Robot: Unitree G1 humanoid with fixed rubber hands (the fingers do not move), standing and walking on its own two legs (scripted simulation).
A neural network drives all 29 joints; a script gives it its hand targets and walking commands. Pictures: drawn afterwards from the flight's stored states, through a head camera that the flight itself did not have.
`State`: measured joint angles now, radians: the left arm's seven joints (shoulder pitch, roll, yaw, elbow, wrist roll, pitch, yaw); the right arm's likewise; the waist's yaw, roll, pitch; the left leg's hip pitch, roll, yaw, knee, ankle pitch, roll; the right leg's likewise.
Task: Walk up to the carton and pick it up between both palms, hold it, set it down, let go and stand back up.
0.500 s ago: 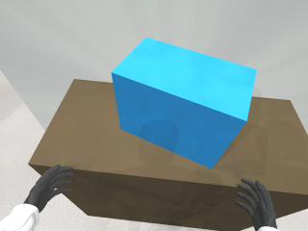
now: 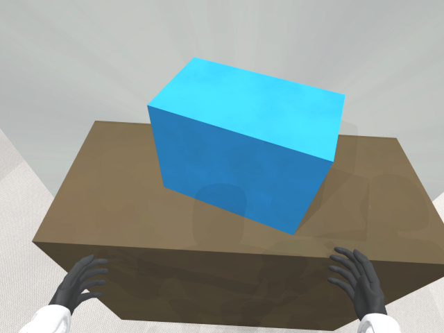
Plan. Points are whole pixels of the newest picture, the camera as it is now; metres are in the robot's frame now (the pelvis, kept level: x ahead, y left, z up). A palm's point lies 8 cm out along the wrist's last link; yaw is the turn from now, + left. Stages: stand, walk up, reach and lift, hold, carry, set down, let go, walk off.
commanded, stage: set down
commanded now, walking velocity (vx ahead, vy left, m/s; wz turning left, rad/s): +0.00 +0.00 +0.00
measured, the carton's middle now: (243, 146) +0.45 -0.03 +0.07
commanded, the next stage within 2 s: let go in 0.22 s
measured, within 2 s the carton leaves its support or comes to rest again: neither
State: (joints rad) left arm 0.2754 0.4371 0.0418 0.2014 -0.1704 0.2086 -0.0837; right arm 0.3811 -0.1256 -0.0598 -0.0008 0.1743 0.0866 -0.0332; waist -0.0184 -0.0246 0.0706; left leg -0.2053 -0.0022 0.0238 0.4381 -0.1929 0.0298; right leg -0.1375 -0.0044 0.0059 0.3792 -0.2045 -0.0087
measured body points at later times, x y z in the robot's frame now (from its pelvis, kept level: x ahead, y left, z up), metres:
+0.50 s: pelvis -0.07 -0.02 +0.00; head -0.09 -0.01 +0.45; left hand +0.17 +0.23 -0.06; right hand +0.18 -0.23 +0.00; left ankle +0.03 +0.09 -0.74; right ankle +0.00 -0.14 -0.74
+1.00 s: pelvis -0.18 -0.04 -0.02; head -0.18 -0.05 +0.43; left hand +0.04 +0.22 -0.08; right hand -0.05 -0.34 -0.12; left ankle -0.16 +0.04 -0.74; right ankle -0.06 -0.14 -0.70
